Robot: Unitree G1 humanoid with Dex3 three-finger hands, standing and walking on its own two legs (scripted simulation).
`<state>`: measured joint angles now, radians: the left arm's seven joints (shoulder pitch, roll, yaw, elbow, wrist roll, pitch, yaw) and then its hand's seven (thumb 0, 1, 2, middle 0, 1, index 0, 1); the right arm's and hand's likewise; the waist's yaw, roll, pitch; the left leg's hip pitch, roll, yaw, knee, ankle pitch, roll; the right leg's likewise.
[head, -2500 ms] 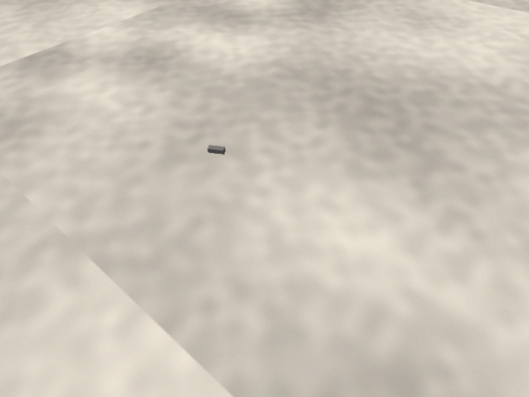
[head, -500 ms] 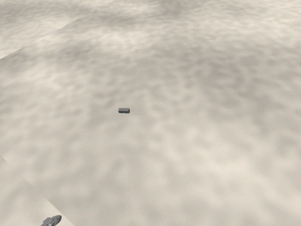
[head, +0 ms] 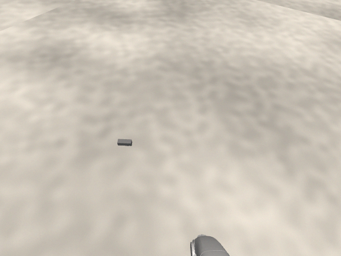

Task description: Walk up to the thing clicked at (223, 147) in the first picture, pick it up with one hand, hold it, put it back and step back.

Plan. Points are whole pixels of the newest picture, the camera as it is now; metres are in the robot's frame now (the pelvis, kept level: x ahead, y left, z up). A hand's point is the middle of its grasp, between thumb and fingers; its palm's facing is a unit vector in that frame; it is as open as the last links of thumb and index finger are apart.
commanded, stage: walk up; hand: left
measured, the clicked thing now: (124, 142) +0.93 +0.26 -0.76
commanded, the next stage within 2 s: none
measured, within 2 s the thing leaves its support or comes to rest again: neither
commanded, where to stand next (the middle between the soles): +0.57 +0.07 m, yaw -3 degrees
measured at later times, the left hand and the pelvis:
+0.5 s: hand (65, 207) +0.26 +0.28 -0.11, palm faces -0.02 -0.90 -0.43, open 7.4 cm; pelvis +0.19 +0.01 +0.00, yaw -1 degrees
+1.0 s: hand (53, 160) +0.43 +0.38 -0.14, palm faces -0.06 -0.93 -0.35, open 7.4 cm; pelvis +0.37 +0.11 +0.00, yaw +0 degrees
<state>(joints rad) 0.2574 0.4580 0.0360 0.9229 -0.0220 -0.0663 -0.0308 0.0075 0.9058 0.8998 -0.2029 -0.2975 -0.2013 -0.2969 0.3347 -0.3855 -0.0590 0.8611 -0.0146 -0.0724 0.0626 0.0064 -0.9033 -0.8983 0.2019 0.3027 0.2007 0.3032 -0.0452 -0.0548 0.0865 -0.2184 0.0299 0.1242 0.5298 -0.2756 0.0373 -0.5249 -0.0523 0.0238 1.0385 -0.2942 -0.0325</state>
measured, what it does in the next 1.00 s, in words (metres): walks ahead: right foot, then left foot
